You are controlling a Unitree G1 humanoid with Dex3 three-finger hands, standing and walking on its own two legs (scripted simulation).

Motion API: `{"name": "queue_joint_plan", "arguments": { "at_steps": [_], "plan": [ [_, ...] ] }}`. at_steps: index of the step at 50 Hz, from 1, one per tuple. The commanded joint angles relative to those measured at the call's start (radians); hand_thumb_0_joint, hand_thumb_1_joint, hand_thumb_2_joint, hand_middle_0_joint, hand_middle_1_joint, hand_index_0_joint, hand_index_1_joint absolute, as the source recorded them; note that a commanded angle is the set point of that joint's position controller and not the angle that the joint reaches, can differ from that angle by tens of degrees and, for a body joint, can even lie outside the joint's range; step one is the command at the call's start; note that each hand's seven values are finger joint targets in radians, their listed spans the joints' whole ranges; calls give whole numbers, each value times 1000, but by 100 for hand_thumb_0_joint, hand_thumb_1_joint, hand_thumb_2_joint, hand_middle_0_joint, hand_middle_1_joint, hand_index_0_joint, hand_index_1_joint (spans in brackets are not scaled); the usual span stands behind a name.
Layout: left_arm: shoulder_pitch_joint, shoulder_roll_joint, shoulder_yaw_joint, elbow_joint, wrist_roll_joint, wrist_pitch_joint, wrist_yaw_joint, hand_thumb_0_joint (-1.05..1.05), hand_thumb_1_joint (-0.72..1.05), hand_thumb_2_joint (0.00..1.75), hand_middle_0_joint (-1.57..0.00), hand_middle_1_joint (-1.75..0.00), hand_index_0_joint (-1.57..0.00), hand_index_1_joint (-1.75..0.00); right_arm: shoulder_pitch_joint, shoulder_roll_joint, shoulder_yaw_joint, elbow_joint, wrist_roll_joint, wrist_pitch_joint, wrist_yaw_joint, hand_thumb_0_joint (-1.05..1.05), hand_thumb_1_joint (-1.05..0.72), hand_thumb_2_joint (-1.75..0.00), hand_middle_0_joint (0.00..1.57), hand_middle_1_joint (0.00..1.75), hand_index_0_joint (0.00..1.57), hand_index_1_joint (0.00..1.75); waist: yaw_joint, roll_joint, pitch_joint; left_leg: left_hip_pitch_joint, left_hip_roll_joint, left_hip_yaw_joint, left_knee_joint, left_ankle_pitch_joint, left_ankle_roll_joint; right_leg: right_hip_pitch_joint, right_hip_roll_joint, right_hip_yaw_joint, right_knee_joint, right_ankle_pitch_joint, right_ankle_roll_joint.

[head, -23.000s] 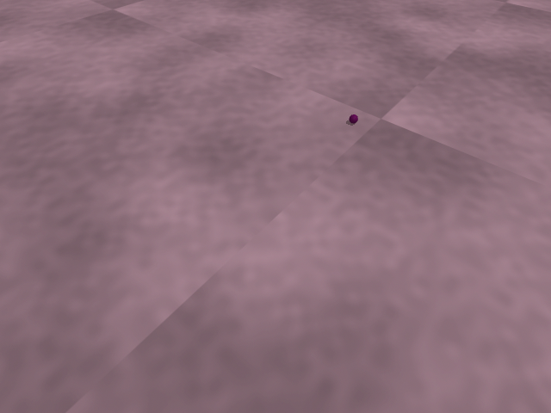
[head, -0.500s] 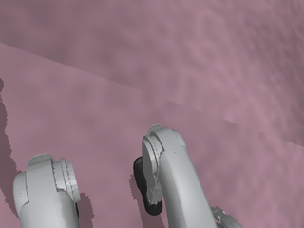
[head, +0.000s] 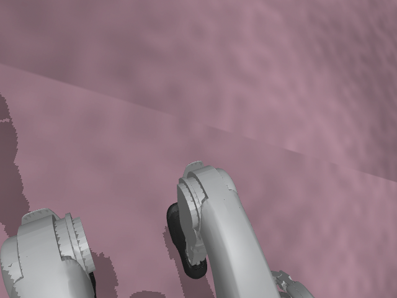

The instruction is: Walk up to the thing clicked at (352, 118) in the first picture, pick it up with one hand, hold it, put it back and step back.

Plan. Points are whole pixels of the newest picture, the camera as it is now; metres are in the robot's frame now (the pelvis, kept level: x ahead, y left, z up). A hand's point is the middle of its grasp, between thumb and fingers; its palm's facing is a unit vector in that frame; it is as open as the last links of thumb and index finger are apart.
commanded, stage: approach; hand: left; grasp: from above
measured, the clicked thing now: out of the picture +0.53 +0.32 -0.29
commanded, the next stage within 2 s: rest palm in 0.26 s
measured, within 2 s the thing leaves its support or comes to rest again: neither
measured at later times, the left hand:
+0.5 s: hand out of the picture +0.51 +0.33 -0.19, palm faces -0.44 -0.10 -0.89, open 13.5 cm
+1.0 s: hand out of the picture +0.51 +0.31 -0.24, palm faces -0.45 -0.11 -0.89, open 13.6 cm
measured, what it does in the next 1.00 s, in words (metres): stands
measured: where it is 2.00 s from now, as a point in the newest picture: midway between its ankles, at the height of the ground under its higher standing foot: (141, 278)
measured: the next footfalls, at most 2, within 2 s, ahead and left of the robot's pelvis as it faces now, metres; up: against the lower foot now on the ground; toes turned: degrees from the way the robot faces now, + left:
none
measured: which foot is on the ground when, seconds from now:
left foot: down 0.00-1.00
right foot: down 0.00-1.00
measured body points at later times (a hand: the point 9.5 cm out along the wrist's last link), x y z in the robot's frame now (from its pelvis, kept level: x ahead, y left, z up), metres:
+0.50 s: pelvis +0.00 +0.00 +0.00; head +0.27 +0.11 +0.33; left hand +0.53 +0.33 -0.14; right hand +0.05 -0.28 -0.06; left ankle +0.07 +0.12 -0.28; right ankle +0.12 -0.14 -0.28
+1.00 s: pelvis +0.00 +0.01 -0.01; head +0.29 +0.12 +0.31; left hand +0.53 +0.32 -0.19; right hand +0.01 -0.25 -0.05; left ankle +0.07 +0.12 -0.28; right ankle +0.12 -0.14 -0.28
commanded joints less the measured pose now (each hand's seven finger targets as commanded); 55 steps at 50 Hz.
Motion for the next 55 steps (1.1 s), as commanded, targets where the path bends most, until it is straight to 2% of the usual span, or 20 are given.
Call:
{"name": "queue_joint_plan", "arguments": {
  "at_steps": [1,6,10,11,13,15,20,23,25,30,32,35,36,37,38,42,44,46,48,55],
  "plan": [
    [-296,249,43,-110,-9,62,58,0,-42,90,-20,-93,-20,-93,204,-293,-80,-21,10,18,-13,0,-90,-90,20,30,20,30,6,577,-743,642,29,121,-281,285,10,342,20,-123,-169,288,-86],
    [-179,249,57,-83,-65,128,6,0,-41,88,-19,-93,-19,-92,182,-300,-77,-54,34,37,-14,0,-90,-89,20,30,20,30,24,434,-701,530,26,129,-280,256,32,392,26,-113,-192,258,-82],
    [-164,255,47,-106,-115,109,-56,0,-40,86,-21,-90,-22,-90,169,-305,-70,-38,33,47,-26,0,-90,-89,20,30,20,30,-5,293,-632,396,26,135,-247,176,51,450,29,-105,-225,195,-73],
    [-172,250,48,-114,-128,96,-69,0,-38,84,-21,-92,-22,-91,173,-308,-67,-37,30,44,-31,0,-90,-89,20,30,20,30,-17,275,-597,382,23,135,-239,155,52,432,27,-103,-234,170,-73],
    [-228,266,53,-184,-139,52,-84,0,-37,84,-23,-90,-24,-89,181,-311,-66,-32,22,38,-38,0,-90,-89,20,30,20,30,-38,300,-620,423,27,124,-237,140,41,432,27,-116,-237,142,-75],
    [-284,291,51,-226,-124,5,-78,0,-38,85,-22,-92,-23,-91,194,-309,-64,-7,13,36,-46,0,-90,-90,20,30,20,30,-43,357,-645,481,30,119,-231,134,29,419,28,-123,-233,133,-79],
    [-337,255,24,-255,-83,-61,-27,0,-48,92,-13,-96,-13,-96,192,-320,-68,14,-6,29,-52,0,-90,-90,20,30,20,30,-46,503,-671,606,33,108,-242,153,3,356,24,-151,-212,160,-86],
    [-317,213,-7,-185,-55,-60,9,0,-53,98,-11,-96,-9,-97,197,-314,-61,27,-13,27,-45,0,-90,-90,20,30,20,30,-59,521,-659,654,41,89,-246,198,1,316,25,-167,-188,201,-85],
    [-278,203,-11,-84,-51,-49,32,0,-51,100,-12,-96,-10,-98,198,-308,-54,33,-16,22,-38,0,-90,-90,20,30,20,30,-65,493,-593,603,40,90,-248,206,7,317,25,-167,-183,217,-80],
    [-261,253,7,-25,-30,-26,92,0,-44,93,-13,-97,-14,-96,188,-334,-40,12,-18,9,-33,0,-89,-90,20,30,20,30,-67,489,-580,628,47,67,-255,296,4,325,21,-173,-166,291,-76],
    [-251,239,-2,4,-24,-12,107,0,-44,92,-13,-96,-14,-95,180,-327,-34,7,-19,-3,-28,0,-89,-90,20,30,20,30,-77,484,-579,640,50,66,-246,302,10,319,26,-169,-160,293,-75],
    [-298,302,37,-18,-19,-2,138,0,-43,90,-14,-94,-15,-94,178,-337,-28,-9,-22,-17,-24,0,-89,-90,20,30,20,30,-74,527,-607,634,50,69,-248,293,5,341,25,-167,-154,293,-76],
    [-287,299,31,-5,-17,5,144,0,-45,91,-13,-96,-13,-95,170,-333,-23,-13,-20,-22,-23,0,-90,-90,20,30,20,30,-70,528,-618,645,52,69,-243,291,7,341,29,-166,-151,292,-78],
    [-289,286,33,-1,-13,9,149,0,-45,91,-13,-96,-13,-95,178,-344,-21,-15,-25,-28,-20,0,-90,-90,20,30,20,30,-92,532,-598,650,55,64,-238,311,3,332,24,-170,-145,303,-77],
    [-289,291,35,7,-5,12,154,0,-45,90,-11,-98,-12,-96,179,-347,-20,-9,-26,-34,-19,0,-90,-90,20,30,20,30,-92,533,-579,637,54,63,-234,298,2,317,26,-171,-142,290,-79],
    [-303,338,51,1,-14,18,179,0,-43,89,-14,-94,-15,-94,167,-345,-6,-12,-30,-56,-15,0,-90,-90,20,30,20,30,-91,535,-580,587,54,75,-232,227,11,357,35,-166,-154,253,-76],
    [-252,306,33,59,-21,28,169,0,-44,89,-14,-95,-14,-94,168,-347,3,-3,-32,-70,-9,0,-90,-90,20,30,20,30,-100,491,-522,555,53,75,-214,207,18,337,37,-167,-154,240,-72],
    [-273,371,75,22,-20,24,176,0,-44,90,-14,-94,-14,-94,174,-372,3,-11,-33,-74,-12,0,-90,-90,20,30,20,30,-101,490,-553,561,58,62,-215,220,13,349,34,-174,-157,242,-73],
    [-258,351,51,42,-34,22,169,0,-44,89,-14,-95,-15,-94,170,-362,7,-12,-33,-81,-8,0,-90,-90,20,30,20,30,-102,467,-529,534,59,62,-219,183,18,361,39,-174,-160,221,-68],
    [-227,376,60,46,-43,12,148,0,-45,92,-14,-96,-14,-96,164,-373,28,7,-37,-84,-2,0,-90,-90,20,30,20,30,-102,480,-522,551,69,37,-196,228,6,353,36,-184,-152,243,-71]
  ]
}}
